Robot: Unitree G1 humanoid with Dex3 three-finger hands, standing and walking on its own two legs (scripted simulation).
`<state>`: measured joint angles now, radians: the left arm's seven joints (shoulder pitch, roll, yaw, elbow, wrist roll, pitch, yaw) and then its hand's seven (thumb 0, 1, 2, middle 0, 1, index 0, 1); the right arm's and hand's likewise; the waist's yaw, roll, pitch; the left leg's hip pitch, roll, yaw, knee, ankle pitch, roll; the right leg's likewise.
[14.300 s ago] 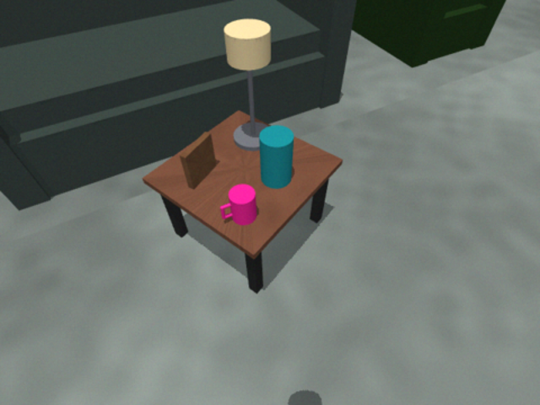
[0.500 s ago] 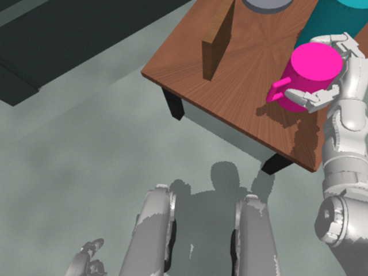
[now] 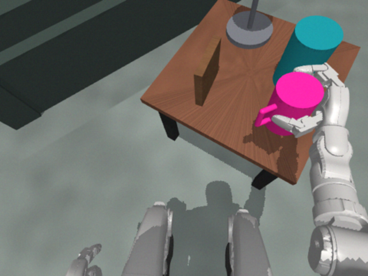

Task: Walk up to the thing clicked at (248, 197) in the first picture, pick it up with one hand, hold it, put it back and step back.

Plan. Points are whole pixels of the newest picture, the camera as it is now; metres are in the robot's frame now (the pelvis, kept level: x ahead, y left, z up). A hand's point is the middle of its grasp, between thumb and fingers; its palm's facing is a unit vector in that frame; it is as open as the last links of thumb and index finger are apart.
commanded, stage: lift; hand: right
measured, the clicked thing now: (282, 108) +0.46 -0.16 +0.00
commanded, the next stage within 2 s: hold in 1.22 s
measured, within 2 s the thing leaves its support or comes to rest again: neither
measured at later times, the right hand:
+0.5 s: hand (322, 100) +0.41 -0.18 +0.12, palm faces +0.14 +0.99 -0.03, open 11.7 cm
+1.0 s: hand (340, 95) +0.39 -0.18 +0.16, palm faces +0.14 +0.99 -0.01, open 11.7 cm
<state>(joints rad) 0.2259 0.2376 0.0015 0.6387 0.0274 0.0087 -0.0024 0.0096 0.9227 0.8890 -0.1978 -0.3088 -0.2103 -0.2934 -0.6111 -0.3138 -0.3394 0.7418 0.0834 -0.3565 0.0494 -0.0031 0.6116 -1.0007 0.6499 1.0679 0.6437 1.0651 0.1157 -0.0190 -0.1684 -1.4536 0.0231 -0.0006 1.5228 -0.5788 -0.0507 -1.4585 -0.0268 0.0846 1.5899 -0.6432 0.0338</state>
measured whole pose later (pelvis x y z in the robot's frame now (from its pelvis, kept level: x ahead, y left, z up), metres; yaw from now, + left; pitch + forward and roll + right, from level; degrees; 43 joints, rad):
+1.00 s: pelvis +0.04 +0.00 +0.13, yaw -1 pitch +12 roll +2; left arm 0.23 0.22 0.00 0.67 0.00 -0.05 0.04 0.01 0.91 0.89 -0.19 -0.30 -0.20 -0.29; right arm -0.19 -0.20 -0.18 0.47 0.15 -0.36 0.04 0.00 0.61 -1.00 0.65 1.06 0.65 1.06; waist 0.04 -0.01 -0.07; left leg -0.74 0.02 0.00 0.96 -0.43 -0.04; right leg -0.74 -0.05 0.05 1.01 -0.49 0.03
